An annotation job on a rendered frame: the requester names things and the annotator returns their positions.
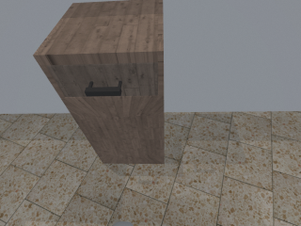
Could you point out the handle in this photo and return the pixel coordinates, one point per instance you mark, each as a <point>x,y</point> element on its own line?
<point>103,91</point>

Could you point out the cabinet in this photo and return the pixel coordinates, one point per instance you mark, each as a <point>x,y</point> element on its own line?
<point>120,129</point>

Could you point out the drawer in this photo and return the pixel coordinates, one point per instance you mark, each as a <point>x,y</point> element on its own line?
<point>138,79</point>

